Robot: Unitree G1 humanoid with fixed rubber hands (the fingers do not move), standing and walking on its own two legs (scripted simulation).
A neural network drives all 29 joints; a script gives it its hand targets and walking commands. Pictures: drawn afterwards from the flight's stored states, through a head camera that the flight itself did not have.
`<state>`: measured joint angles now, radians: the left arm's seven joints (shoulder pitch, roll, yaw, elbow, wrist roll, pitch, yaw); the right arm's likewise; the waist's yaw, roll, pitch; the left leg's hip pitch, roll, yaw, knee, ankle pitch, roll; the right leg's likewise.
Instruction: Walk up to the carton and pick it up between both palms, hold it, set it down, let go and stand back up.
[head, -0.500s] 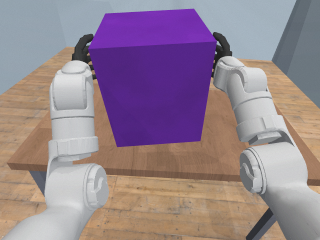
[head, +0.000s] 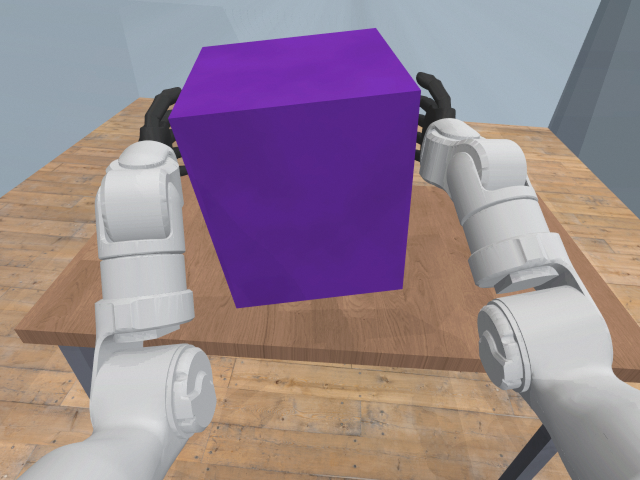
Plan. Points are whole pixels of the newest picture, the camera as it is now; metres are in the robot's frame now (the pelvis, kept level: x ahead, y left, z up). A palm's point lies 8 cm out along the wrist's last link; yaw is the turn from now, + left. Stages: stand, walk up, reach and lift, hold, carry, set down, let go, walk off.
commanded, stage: hold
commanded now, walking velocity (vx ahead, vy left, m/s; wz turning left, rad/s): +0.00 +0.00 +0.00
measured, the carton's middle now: (304, 170) +0.41 +0.00 +0.25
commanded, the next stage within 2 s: none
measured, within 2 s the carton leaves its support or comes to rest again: neither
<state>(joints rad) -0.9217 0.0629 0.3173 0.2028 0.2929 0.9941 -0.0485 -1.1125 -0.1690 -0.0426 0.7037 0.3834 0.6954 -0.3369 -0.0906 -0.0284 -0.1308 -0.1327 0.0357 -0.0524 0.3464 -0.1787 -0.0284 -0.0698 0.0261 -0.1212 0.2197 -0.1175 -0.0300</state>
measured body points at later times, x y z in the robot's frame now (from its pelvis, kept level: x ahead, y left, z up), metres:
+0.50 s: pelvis -0.02 +0.00 +0.00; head -0.08 +0.03 +0.44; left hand +0.38 +0.16 +0.30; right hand +0.39 -0.15 +0.32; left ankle +0.01 +0.13 -0.75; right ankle +0.01 -0.10 -0.75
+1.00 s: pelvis -0.01 +0.00 +0.00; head -0.06 +0.03 +0.45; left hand +0.39 +0.15 +0.26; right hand +0.39 -0.16 +0.26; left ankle +0.01 +0.13 -0.75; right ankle +0.01 -0.10 -0.75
